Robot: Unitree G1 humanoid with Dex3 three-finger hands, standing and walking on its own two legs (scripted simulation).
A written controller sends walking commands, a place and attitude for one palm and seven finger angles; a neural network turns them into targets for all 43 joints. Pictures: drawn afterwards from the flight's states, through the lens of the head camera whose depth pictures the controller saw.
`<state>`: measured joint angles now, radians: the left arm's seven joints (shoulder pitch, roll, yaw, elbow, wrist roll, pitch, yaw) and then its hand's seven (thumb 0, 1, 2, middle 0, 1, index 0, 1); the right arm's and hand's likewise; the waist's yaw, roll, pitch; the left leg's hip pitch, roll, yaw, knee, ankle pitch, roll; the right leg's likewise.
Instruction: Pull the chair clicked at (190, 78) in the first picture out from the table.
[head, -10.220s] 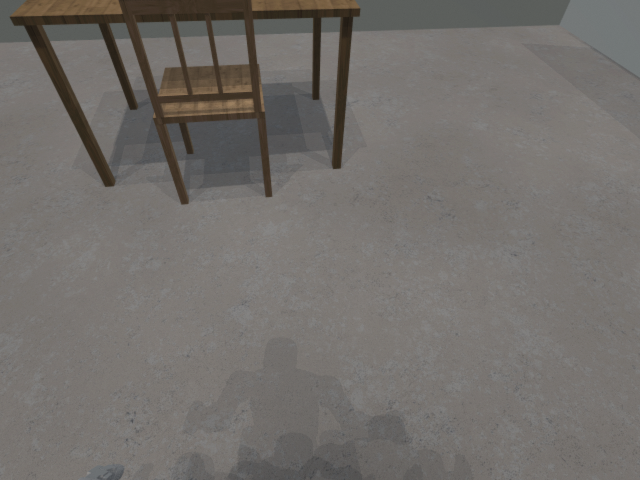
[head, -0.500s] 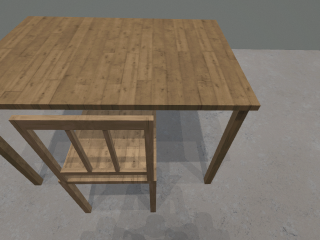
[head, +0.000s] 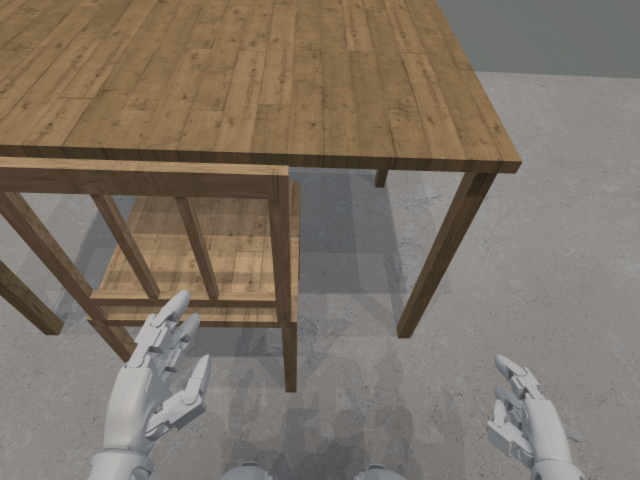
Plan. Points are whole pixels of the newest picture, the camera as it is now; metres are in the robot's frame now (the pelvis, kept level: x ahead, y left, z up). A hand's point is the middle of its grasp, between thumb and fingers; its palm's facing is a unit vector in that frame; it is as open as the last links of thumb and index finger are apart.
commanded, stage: raise the hand toward the chair's back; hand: left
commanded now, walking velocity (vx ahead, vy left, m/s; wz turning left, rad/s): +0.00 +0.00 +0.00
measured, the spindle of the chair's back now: (131, 251) +0.45 +0.32 -0.03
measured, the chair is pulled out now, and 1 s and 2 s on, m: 0.00 0.00 0.00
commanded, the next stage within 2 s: aim the fingers beside a spindle in 1.74 s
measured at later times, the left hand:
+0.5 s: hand (161, 393) +0.22 +0.19 +0.02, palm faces +0.08 -1.00 -0.05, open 13.0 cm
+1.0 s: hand (129, 383) +0.22 +0.23 +0.03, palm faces +0.06 -1.00 -0.04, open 16.6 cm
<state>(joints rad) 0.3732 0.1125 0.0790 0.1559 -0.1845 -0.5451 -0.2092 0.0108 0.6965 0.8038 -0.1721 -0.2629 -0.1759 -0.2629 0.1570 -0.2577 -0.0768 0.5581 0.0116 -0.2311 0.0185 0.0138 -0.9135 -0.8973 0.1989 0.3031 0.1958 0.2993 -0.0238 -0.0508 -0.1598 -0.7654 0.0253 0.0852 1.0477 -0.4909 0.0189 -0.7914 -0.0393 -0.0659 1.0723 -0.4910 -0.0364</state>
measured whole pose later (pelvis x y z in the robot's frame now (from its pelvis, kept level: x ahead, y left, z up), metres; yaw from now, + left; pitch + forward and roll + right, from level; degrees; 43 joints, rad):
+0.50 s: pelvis +0.00 -0.01 -0.02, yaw +2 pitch +17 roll -1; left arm 0.37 0.21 0.22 0.05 -0.29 -0.40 -0.26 0.01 0.10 0.56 -0.12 -0.17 -0.12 -0.17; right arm 0.25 -0.20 -0.01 0.62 0.02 -0.21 -0.05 0.01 -0.90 -0.90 0.20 0.30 0.20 0.30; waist -0.02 0.04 -0.14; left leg -0.94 0.05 0.01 1.18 -0.53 -0.01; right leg -0.92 -0.02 -0.14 1.15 -0.52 -0.06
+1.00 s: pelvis +0.00 +0.02 -0.02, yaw +2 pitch +17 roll -3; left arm 0.35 0.23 0.18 0.01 -0.27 -0.40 -0.25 0.00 -0.44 0.33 -0.06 -0.09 -0.07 -0.09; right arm 0.18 -0.21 0.02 0.51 0.02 -0.20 -0.04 0.01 -0.90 -0.90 0.20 0.30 0.20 0.30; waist 0.01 0.03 -0.15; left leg -0.92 0.02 0.02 1.17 -0.53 0.04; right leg -0.88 -0.04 -0.13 1.10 -0.51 -0.01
